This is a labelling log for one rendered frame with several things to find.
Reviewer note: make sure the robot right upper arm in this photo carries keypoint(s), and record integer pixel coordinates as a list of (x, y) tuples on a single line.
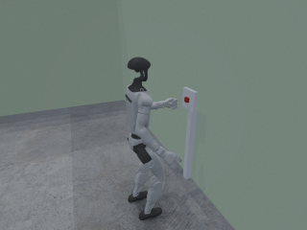
[(145, 102)]

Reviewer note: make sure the humanoid robot head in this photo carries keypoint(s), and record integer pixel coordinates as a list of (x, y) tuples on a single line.
[(139, 64)]

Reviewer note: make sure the panel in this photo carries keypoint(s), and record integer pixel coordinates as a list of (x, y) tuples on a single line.
[(190, 129)]

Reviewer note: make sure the robot right hand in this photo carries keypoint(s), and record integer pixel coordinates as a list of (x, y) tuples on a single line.
[(170, 157)]

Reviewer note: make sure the robot left hand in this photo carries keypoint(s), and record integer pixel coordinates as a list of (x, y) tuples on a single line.
[(171, 103)]

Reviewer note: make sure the robot right forearm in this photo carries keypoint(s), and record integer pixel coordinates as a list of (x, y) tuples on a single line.
[(148, 140)]

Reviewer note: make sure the robot left forearm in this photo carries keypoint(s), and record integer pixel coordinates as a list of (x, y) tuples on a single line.
[(157, 105)]

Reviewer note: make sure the right robot thigh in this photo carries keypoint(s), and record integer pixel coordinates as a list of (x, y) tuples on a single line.
[(146, 155)]

